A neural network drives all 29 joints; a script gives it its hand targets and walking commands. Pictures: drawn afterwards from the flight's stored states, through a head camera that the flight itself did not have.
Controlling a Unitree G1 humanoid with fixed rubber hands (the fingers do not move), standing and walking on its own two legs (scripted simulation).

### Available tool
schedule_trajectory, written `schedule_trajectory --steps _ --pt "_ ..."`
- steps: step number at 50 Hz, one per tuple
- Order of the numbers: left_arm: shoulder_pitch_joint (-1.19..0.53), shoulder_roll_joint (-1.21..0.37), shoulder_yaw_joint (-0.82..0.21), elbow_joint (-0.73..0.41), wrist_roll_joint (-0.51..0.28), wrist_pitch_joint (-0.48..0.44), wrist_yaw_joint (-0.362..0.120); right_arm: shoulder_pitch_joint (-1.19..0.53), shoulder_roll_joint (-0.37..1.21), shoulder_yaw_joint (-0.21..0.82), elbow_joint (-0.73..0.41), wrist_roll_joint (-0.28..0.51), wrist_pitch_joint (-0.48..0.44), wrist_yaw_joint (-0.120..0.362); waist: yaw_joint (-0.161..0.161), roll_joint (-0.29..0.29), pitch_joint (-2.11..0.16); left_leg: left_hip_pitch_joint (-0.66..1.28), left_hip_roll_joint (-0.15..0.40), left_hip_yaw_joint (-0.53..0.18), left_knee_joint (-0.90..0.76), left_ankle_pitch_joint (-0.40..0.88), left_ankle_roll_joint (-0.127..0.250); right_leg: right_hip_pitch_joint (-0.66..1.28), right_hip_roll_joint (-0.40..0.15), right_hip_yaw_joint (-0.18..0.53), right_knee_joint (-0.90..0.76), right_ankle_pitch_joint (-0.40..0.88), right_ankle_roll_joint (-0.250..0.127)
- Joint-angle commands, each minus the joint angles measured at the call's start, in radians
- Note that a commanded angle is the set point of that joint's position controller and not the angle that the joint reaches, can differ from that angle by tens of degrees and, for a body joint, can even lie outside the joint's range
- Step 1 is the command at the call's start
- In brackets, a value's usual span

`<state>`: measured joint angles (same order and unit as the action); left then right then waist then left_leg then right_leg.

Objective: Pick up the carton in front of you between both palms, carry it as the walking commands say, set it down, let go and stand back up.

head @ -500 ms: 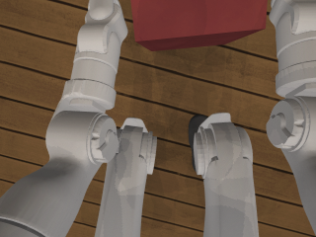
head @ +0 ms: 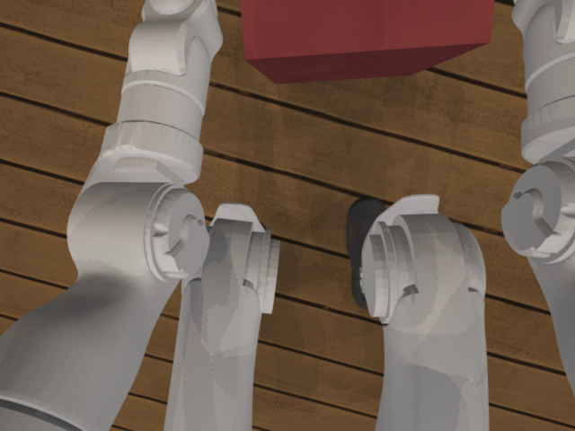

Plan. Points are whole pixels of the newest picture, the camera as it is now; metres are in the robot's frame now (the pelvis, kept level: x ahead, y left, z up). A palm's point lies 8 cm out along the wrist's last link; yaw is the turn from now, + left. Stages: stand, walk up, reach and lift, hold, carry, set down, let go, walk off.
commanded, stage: set down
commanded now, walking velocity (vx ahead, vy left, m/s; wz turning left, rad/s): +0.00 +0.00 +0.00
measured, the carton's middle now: out of the picture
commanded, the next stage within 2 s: let go in 1.70 s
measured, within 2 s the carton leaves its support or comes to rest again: neither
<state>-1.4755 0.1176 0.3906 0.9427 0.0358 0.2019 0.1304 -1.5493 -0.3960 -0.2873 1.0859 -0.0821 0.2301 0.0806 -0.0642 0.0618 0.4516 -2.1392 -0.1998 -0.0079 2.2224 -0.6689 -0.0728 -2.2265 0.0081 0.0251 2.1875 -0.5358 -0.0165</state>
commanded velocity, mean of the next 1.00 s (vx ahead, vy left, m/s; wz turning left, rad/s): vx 0.00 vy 0.00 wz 0.00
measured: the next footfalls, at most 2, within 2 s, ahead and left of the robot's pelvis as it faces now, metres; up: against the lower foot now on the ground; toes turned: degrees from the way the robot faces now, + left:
none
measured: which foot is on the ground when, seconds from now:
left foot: down 0.00-1.00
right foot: down 0.00-1.00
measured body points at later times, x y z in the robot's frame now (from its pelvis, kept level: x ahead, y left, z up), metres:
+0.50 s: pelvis +0.01 +0.00 -0.01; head +0.38 -0.05 +0.22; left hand +0.57 +0.08 -0.20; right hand +0.55 -0.25 -0.21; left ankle +0.10 +0.12 -0.34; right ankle +0.12 -0.11 -0.34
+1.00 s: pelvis +0.00 +0.00 +0.05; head +0.35 -0.05 +0.32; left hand +0.59 +0.10 -0.07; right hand +0.57 -0.28 -0.07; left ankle +0.10 +0.11 -0.34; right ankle +0.12 -0.11 -0.34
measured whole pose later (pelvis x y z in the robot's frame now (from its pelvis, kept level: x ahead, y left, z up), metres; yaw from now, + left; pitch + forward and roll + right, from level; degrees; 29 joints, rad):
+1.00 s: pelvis +0.00 +0.00 +0.05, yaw +0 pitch +38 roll +4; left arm -1.45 0.21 0.25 0.92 -0.10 0.23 0.20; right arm -1.53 -0.51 -0.18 1.12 0.09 0.19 0.04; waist -0.03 0.04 0.27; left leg -2.07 -0.11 0.03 2.04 -0.63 -0.03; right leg -2.16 0.01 0.03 2.02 -0.52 -0.02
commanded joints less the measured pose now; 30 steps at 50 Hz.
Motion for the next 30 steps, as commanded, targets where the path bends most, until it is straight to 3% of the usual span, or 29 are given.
schedule_trajectory --steps 1,11,17,19,22,23,26,30 --pt "-0.51 -0.691 -0.274 -0.005 -0.039 0.007 -0.215 -0.38 0.757 0.195 -0.01 0.051 -0.001 0.217 -0.042 0.019 -0.822 0.177 0.019 0.055 -0.196 0.135 0.059 0.5 0.059 0.004 -0.147 0.191 -0.038" --pt "-0.427 -0.6 -0.21 0.047 0.006 0.022 -0.22 -0.327 0.67 0.144 0.041 0.006 0.011 0.222 -0.029 0.028 -0.694 0.174 0.032 0.052 -0.185 0.086 0.064 0.465 0.053 0.011 -0.139 0.122 -0.046" --pt "-0.382 -0.507 -0.199 0.04 0.015 0.012 -0.201 -0.29 0.559 0.109 0.057 -0.006 -0.009 0.2 -0.032 0.018 -0.679 0.227 0.045 0.059 -0.173 0.109 0.043 0.515 0.039 0.004 -0.129 0.152 -0.022" --pt "-0.325 -0.345 -0.157 0.039 0.025 -0.008 -0.16 -0.246 0.382 0.054 0.063 -0.022 -0.035 0.155 -0.035 0.009 -0.706 0.259 0.053 0.07 -0.167 0.131 0.027 0.552 0.029 -0.001 -0.125 0.178 -0.008" --pt "-0.205 0.122 -0.083 0.018 0.007 -0.059 -0.032 -0.175 -0.122 -0.028 0.052 -0.006 -0.103 0.009 -0.04 -0.02 -0.818 0.318 0.066 0.08 -0.164 0.199 0.006 0.638 0.014 -0.008 -0.122 0.249 0.012" --pt "-0.223 0.189 -0.088 0.004 -0.017 -0.076 0.0 -0.214 -0.192 -0.019 0.033 0.023 -0.13 -0.032 -0.033 -0.031 -0.884 0.321 0.07 0.077 -0.159 0.245 0.002 0.666 0.011 0.002 -0.114 0.301 0.014" --pt "-0.282 0.251 -0.148 0.0 -0.113 -0.108 0.038 -0.313 -0.274 0.043 0.005 0.125 -0.185 -0.087 -0.028 -0.059 -1.087 0.313 0.089 0.062 -0.128 0.368 0.003 0.767 -0.006 0.027 -0.074 0.491 0.013" --pt "-0.312 0.219 -0.261 -0.023 -0.226 -0.114 0.038 -0.328 -0.299 0.12 0.01 0.238 -0.202 -0.078 -0.044 -0.045 -1.238 0.401 0.101 0.053 -0.122 0.446 0.011 0.77 -0.019 0.017 -0.062 0.537 0.004"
